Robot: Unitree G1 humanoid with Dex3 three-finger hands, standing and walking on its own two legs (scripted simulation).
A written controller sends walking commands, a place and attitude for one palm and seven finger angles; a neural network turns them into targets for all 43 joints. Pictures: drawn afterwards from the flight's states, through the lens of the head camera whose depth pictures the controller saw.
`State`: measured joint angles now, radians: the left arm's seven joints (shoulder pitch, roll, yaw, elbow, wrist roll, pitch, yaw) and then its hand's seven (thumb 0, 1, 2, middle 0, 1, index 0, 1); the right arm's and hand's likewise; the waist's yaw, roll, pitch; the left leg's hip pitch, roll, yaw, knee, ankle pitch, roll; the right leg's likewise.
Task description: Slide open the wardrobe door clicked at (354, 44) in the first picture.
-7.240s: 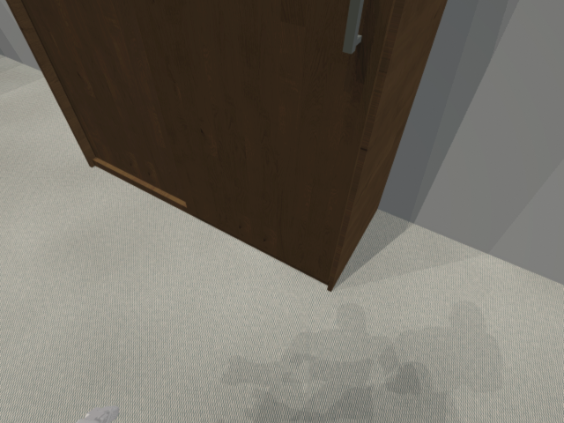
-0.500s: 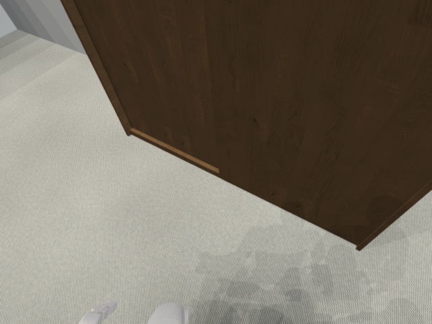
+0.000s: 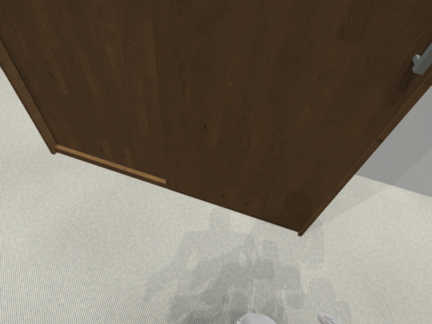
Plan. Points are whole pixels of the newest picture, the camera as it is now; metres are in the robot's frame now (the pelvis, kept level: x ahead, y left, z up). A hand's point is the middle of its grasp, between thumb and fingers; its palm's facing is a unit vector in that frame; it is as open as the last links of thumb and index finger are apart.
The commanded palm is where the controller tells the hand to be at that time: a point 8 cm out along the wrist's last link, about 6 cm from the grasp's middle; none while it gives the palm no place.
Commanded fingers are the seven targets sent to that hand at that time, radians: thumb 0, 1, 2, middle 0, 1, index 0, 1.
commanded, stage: turn to face it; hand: right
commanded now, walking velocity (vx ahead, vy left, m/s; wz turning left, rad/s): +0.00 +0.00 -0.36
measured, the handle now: out of the picture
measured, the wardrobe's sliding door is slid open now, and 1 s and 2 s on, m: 0.00 0.00 0.00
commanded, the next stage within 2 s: take the last steps up to it in 0.22 s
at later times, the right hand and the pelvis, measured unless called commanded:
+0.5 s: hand out of the picture -0.04 -0.27 -0.17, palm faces +0.24 +0.95 -0.21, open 7.4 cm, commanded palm none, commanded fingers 0.00 -0.90 -0.90 0.20 0.30 0.20 0.30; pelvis -0.01 -0.06 +0.00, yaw -10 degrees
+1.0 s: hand out of the picture +0.07 -0.21 -0.15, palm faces +0.30 +0.92 -0.24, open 7.2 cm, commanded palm none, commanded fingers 0.00 -0.90 -0.90 0.20 0.30 0.20 0.30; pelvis +0.09 -0.02 +0.01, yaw -14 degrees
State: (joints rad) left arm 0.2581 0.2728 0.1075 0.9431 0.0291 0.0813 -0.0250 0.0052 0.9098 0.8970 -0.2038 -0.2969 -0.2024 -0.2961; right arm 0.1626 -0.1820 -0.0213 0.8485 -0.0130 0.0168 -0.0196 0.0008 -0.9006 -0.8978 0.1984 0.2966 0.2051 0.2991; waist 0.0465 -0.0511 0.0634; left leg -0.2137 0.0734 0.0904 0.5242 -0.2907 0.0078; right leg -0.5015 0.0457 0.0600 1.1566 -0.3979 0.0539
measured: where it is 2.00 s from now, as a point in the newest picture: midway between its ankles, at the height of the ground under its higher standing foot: outside the picture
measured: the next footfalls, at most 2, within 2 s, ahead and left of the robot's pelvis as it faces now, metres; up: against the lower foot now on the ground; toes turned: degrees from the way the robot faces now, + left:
right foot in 0.28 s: +0.00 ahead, -0.16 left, +0.00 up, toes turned -11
left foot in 0.80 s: +0.14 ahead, +0.05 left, +0.00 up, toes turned -5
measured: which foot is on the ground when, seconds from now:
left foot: down 0.00-0.30, up 0.32-0.78, down 0.80-1.00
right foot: up 0.00-0.26, down 0.28-0.82, up 0.84-1.00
